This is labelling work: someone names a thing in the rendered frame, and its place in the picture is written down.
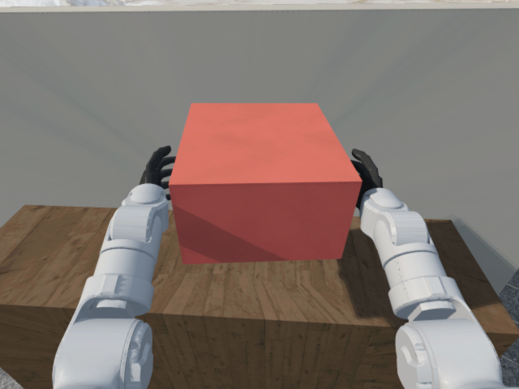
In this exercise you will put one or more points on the left robot hand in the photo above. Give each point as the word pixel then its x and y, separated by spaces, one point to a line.
pixel 153 173

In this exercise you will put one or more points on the robot right forearm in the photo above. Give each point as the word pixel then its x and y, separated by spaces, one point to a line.
pixel 419 287

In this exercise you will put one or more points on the robot left forearm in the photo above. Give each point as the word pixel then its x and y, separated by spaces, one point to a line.
pixel 121 286

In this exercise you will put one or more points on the left robot upper arm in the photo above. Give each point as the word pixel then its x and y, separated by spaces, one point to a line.
pixel 106 353

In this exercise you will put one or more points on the pedestal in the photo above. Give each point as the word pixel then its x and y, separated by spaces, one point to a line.
pixel 300 324

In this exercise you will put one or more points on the right robot upper arm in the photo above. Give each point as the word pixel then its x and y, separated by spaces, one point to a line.
pixel 446 354

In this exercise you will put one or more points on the right robot hand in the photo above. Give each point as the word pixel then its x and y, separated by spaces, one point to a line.
pixel 368 172

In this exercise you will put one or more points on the carton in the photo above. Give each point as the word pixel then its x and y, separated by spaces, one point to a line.
pixel 259 182

